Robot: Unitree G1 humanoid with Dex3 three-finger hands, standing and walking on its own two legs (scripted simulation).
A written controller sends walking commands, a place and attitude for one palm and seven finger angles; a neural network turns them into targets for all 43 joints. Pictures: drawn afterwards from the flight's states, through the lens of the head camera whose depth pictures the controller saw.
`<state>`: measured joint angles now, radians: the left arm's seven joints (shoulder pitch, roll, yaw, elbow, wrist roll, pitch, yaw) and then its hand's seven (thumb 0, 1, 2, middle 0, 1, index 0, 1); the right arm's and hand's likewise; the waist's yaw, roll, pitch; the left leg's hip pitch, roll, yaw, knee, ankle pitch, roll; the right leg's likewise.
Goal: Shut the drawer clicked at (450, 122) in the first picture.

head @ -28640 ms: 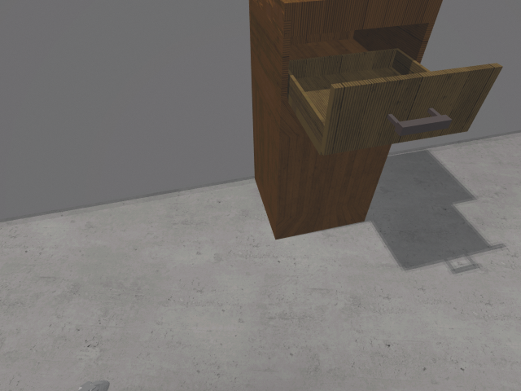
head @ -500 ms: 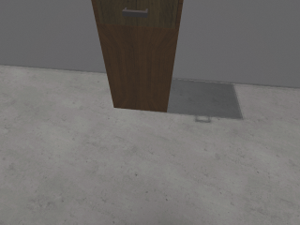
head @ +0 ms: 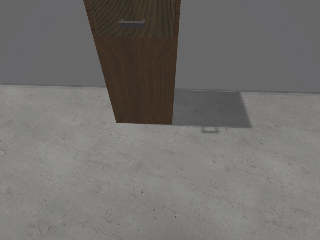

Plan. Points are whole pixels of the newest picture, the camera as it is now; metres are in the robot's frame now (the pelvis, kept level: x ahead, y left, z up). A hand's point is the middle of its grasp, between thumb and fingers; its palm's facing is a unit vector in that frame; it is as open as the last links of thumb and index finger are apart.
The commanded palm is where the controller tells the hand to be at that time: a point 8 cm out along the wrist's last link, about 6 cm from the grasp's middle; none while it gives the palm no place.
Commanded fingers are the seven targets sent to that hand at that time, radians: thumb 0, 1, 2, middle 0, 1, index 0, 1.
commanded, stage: look to check the result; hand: left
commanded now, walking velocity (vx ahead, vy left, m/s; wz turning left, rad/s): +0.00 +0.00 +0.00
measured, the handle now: (132, 22) +1.06 +0.19 +0.06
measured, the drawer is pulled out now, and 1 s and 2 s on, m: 0.00 0.00 0.00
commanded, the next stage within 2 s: stand and wait in 0.48 s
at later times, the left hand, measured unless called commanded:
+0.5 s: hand out of the picture +0.03 +0.18 -0.17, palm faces +0.04 -0.97 -0.22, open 7.4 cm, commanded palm none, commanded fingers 0.00 0.90 0.90 -0.20 -0.30 -0.20 -0.30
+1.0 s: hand out of the picture +0.07 +0.21 -0.16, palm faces +0.02 -0.96 -0.28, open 7.4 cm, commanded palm none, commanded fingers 0.00 0.90 0.90 -0.20 -0.30 -0.20 -0.30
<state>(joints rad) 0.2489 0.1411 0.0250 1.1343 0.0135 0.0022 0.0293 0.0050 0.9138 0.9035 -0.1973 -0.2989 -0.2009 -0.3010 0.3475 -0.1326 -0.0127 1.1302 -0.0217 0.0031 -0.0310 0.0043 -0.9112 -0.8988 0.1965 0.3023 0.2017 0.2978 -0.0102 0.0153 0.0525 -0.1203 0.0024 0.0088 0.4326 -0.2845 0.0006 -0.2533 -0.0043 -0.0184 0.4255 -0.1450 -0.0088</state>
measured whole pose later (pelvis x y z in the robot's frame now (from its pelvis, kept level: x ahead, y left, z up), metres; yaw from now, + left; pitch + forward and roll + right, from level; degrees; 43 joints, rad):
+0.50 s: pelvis +0.01 +0.00 +0.00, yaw +0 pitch -2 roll +0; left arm 0.21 0.17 0.03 1.14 0.01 -0.01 0.03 0.00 0.91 0.90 -0.20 -0.30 -0.20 -0.30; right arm 0.28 -0.16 -0.02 1.12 -0.02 -0.01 -0.03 0.00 -0.91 -0.90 0.20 0.30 0.20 0.30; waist -0.01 0.02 0.05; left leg -0.09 0.01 0.00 0.41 -0.29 0.00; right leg -0.22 0.00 -0.03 0.41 -0.15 -0.01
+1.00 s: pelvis +0.01 -0.01 +0.00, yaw +0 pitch -2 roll +0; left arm 0.14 0.24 0.03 1.13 0.01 -0.02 0.01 0.00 0.90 0.90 -0.20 -0.30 -0.20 -0.30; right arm 0.22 -0.25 -0.02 1.12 -0.02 -0.01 -0.02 0.00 -0.91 -0.90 0.20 0.30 0.20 0.30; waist -0.01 0.02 0.06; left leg -0.07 0.01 0.00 0.37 -0.27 -0.01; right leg -0.20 0.00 -0.03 0.38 -0.14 -0.02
